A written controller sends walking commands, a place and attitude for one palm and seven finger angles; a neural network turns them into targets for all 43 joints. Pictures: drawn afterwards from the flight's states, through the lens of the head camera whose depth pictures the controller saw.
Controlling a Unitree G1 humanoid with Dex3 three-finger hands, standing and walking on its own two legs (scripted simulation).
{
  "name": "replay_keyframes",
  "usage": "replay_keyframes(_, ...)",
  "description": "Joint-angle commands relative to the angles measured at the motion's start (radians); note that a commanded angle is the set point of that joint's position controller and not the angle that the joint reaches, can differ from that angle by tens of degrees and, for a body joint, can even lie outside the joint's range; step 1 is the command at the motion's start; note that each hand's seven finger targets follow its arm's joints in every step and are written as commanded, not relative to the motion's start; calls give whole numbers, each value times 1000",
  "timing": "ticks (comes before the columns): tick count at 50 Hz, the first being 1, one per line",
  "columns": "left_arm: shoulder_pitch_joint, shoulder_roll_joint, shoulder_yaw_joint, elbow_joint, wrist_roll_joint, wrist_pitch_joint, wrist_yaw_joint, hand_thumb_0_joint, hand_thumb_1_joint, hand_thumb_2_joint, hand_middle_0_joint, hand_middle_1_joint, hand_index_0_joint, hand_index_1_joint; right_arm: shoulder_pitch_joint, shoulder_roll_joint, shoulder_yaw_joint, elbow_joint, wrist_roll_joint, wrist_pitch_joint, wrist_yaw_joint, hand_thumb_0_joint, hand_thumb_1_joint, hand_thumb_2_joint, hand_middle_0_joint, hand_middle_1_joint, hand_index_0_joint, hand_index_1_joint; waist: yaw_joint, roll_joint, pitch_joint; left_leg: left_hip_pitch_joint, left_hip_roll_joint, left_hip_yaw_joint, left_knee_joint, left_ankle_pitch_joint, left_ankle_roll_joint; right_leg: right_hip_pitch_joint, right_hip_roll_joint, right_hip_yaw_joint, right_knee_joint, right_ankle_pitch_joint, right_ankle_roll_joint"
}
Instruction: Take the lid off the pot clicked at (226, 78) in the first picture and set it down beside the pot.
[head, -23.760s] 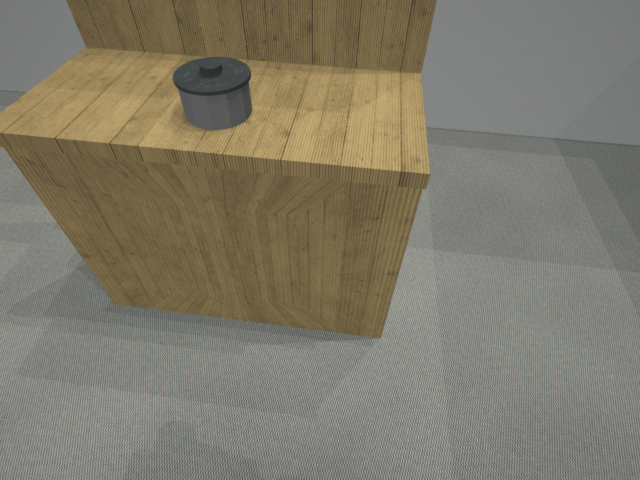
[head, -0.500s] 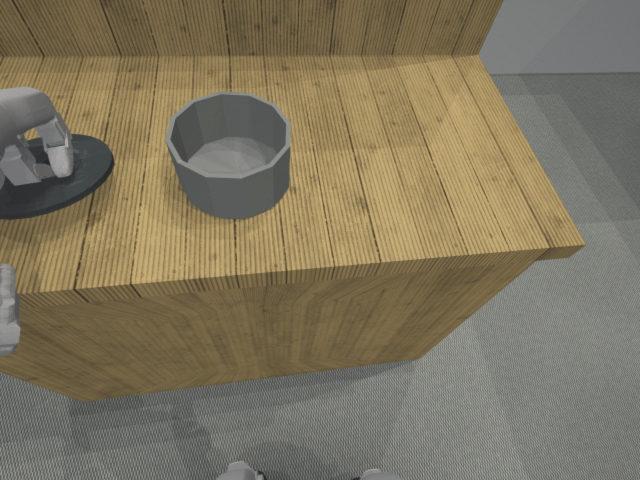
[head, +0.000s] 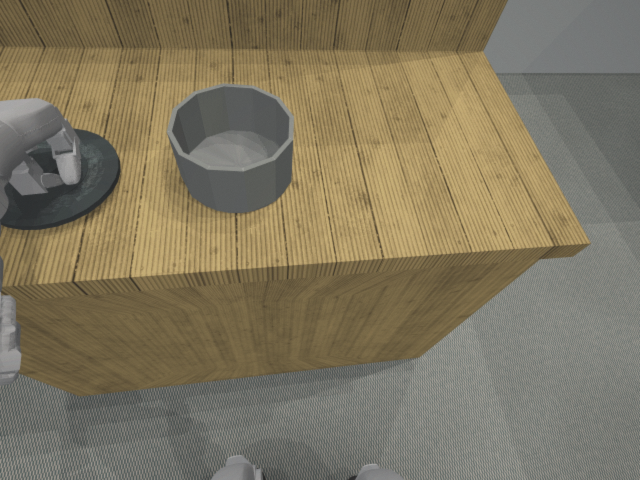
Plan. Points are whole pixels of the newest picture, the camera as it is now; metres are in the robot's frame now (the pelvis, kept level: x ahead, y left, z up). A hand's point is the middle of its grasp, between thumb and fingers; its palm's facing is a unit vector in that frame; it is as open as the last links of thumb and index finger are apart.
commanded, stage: open the fingers wide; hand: left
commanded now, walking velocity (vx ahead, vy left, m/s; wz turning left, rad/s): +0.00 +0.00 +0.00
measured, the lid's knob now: (43, 165) +0.51 +0.32 +0.05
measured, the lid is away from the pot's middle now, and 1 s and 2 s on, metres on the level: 0.24 0.24 0.24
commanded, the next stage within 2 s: raise the empty hand in 0.92 s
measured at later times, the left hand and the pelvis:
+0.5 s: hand (34, 166) +0.47 +0.30 +0.09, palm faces -0.43 -0.09 -0.90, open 7.7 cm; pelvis -0.01 -0.01 +0.00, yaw +1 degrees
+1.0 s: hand (31, 164) +0.48 +0.30 +0.09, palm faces -0.42 -0.10 -0.90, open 11.0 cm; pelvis +0.00 -0.01 +0.00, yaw +0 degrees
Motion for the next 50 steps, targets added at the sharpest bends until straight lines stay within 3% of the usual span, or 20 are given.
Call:
replay_keyframes(1, -549, 286, 42, -181, -15, 26, 73, 0, 543, 842, -576, -1010, -944, -1139, 99, -199, -65, -56, -1, -17, -8, 0, -900, -900, 200, 300, 200, 300, 0, 182, -410, 599, -51, -47, -67, 396, 23, -109, 93, -96, -89, 193, -77)
replay_keyframes(3, -597, 274, 22, -220, -16, 24, 77, 0, 508, 826, -559, -1003, -902, -1123, 91, -199, -61, -58, -1, -26, -12, 0, -900, -900, 200, 300, 200, 300, 2, 232, -431, 636, -48, -52, -78, 383, 18, -119, 91, -92, -92, 166, -79)
replay_keyframes(4, -584, 239, -1, -181, -15, 32, 78, 0, 489, 819, -551, -999, -882, -1115, 93, -197, -60, -54, -2, -30, -12, 0, -900, -900, 200, 300, 200, 300, -5, 202, -412, 619, -53, -53, -75, 360, 23, -124, 91, -95, -92, 164, -81)
replay_keyframes(8, -605, 260, 10, -184, -23, 31, 76, 0, 417, 790, -519, -983, -801, -1081, 91, -199, -57, -50, -2, -44, -22, 0, -900, -900, 200, 300, 200, 300, -7, 175, -447, 618, -55, -46, -74, 352, 26, -87, 86, -87, -87, 193, -76)
replay_keyframes(12, -586, 214, -22, -132, -29, 39, 72, 0, 343, 764, -488, -963, -721, -1045, 74, -199, -50, -53, 3, -51, -24, 0, -900, -900, 200, 300, 200, 300, -7, 143, -391, 567, -60, -37, -80, 309, 28, -91, 83, -93, -82, 180, -79)
replay_keyframes(13, -608, 256, 3, -145, -20, 39, 77, 0, 324, 758, -481, -958, -701, -1035, 81, -202, -52, -50, -2, -49, -23, 0, -900, -900, 200, 300, 200, 300, -5, 157, -419, 573, -58, -39, -78, 311, 25, -83, 81, -86, -78, 187, -77)
replay_keyframes(21, -544, 229, -20, -52, -5, 65, 55, 0, 167, 725, -428, -904, -550, -947, 74, -202, -55, -56, 2, -30, -15, 0, -900, -900, 200, 300, 200, 300, -7, 90, -371, 489, -69, -21, -62, 287, 29, -70, 84, -84, -70, 205, -74)
replay_keyframes(23, -583, 285, 19, -133, -6, 52, 51, 0, 127, 718, -415, -889, -513, -924, 74, -202, -57, -60, -1, -25, -18, 0, -900, -900, 200, 300, 200, 300, 7, 130, -459, 530, -67, -19, -56, 333, 30, -31, 84, -75, -61, 241, -73)
replay_keyframes(27, -526, 257, 10, -108, -23, 41, 37, 0, 50, 697, -387, -864, -436, -881, 76, -198, -54, -63, 6, -23, -23, 0, -900, -900, 200, 300, 200, 300, 6, 98, -421, 512, -70, -11, -46, 372, 35, -30, 88, -83, -59, 268, -72)
replay_keyframes(28, -546, 306, 32, -112, -12, 43, 40, 0, 31, 692, -380, -858, -417, -871, 78, -203, -56, -57, 3, -16, -23, 0, -900, -900, 200, 300, 200, 300, 5, 111, -428, 502, -68, -14, -53, 335, 31, -27, 86, -77, -61, 249, -71)
replay_keyframes(31, -554, 286, 13, -120, -10, 42, 40, 0, -24, 672, -358, -842, -358, -842, 80, -201, -57, -57, 5, -16, -21, 0, -900, -900, 200, 300, 200, 300, 1, 120, -402, 493, -69, -17, -62, 297, 32, -41, 86, -78, -70, 222, -75)
replay_keyframes(33, -542, 336, 54, -151, -9, 30, 44, 0, -25, 673, -359, -841, -359, -841, 87, -199, -58, -58, 3, -15, -25, 0, -900, -900, 200, 300, 200, 300, 13, 150, -460, 531, -66, -16, -53, 361, 33, -22, 87, -73, -62, 257, -74)
replay_keyframes(35, -519, 277, 13, -115, -12, 35, 40, 0, -25, 674, -359, -840, -359, -840, 84, -196, -58, -56, 5, -14, -21, 0, -900, -900, 200, 300, 200, 300, 3, 141, -412, 509, -70, -16, -51, 355, 31, -43, 89, -80, -66, 253, -76)
replay_keyframes(36, -510, 277, 13, -83, -13, 40, 37, 0, -26, 676, -360, -839, -360, -839, 83, -200, -57, -52, 6, -14, -20, 0, -900, -900, 200, 300, 200, 300, -2, 117, -372, 489, -68, -15, -56, 316, 32, -56, 88, -81, -71, 229, -75)
replay_keyframes(38, -543, 292, 16, -113, -14, 36, 38, 0, -28, 681, -362, -835, -362, -835, 84, -202, -58, -52, 5, -13, -22, 0, -900, -900, 200, 300, 200, 300, -1, 129, -407, 507, -66, -14, -61, 312, 32, -50, 88, -76, -71, 220, -73)
replay_keyframes(40, -540, 295, 13, -88, -11, 39, 38, 0, -30, 684, -363, -833, -363, -833, 88, -203, -55, -49, 7, -14, -23, 0, -900, -900, 200, 300, 200, 300, -6, 105, -373, 476, -67, -16, -62, 279, 33, -55, 87, -80, -71, 207, -74)
replay_keyframes(43, -589, 310, 30, -192, -12, 23, 43, 0, -29, 682, -362, -834, -362, -834, 92, -197, -61, -52, 0, -17, -22, 0, -900, -900, 200, 300, 200, 300, 9, 193, -494, 582, -60, -23, -51, 396, 28, -47, 89, -74, -61, 248, -75)
replay_keyframes(47, -506, 264, 21, -112, -26, 28, 38, 0, -29, 683, -363, -834, -363, -834, 84, -198, -55, -58, 5, -14, -19, 0, -900, -900, 200, 300, 200, 300, 9, 123, -414, 529, -65, -18, -51, 405, 30, -56, 91, -89, -59, 251, -76)
replay_keyframes(48, -505, 297, 38, -73, -10, 37, 44, 0, -31, 686, -364, -831, -364, -831, 84, -200, -57, -56, 4, -9, -20, 0, -900, -900, 200, 300, 200, 300, 5, 106, -401, 506, -62, -20, -54, 362, 28, -59, 89, -81, -61, 234, -73)
replay_keyframes(50, -542, 272, 0, -79, -5, 46, 47, 0, -35, 694, -367, -825, -367, -825, 81, -203, -55, -55, 6, -8, -18, 0, -900, -900, 200, 300, 200, 300, -5, 103, -371, 476, -66, -21, -64, 302, 29, -68, 87, -81, -67, 212, -76)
